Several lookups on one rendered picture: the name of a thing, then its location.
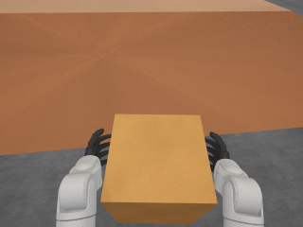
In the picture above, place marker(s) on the carton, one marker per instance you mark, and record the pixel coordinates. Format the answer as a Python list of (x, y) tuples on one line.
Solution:
[(158, 170)]

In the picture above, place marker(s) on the right robot forearm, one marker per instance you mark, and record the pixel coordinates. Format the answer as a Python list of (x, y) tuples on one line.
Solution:
[(242, 197)]

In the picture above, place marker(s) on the left robot hand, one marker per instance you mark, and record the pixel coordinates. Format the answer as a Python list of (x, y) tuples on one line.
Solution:
[(94, 146)]

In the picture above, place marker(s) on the right robot hand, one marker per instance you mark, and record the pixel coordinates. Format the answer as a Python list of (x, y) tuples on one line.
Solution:
[(219, 150)]

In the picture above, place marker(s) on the left robot forearm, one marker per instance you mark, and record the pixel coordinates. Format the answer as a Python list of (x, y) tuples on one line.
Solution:
[(77, 195)]

